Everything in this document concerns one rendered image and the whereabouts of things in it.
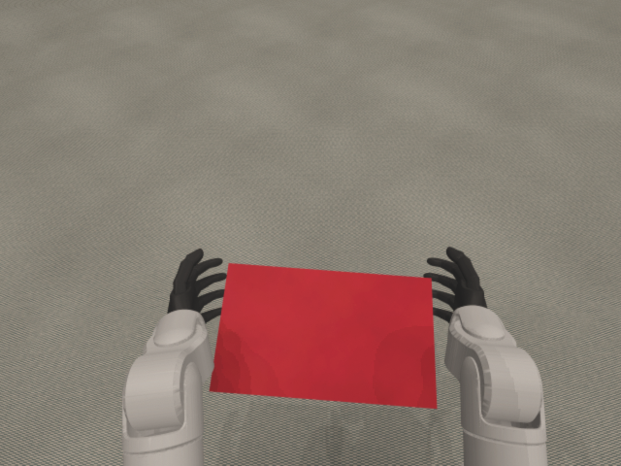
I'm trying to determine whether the right robot hand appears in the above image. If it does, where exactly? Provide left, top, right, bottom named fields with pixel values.
left=423, top=247, right=487, bottom=323

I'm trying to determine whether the left robot forearm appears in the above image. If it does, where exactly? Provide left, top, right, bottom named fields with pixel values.
left=122, top=310, right=214, bottom=466

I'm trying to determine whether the right robot forearm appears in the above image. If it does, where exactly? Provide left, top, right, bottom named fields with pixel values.
left=444, top=305, right=548, bottom=466

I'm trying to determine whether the left robot hand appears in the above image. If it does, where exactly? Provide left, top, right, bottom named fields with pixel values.
left=167, top=249, right=227, bottom=323

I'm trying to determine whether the carton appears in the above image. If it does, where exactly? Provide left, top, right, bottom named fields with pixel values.
left=210, top=263, right=437, bottom=409

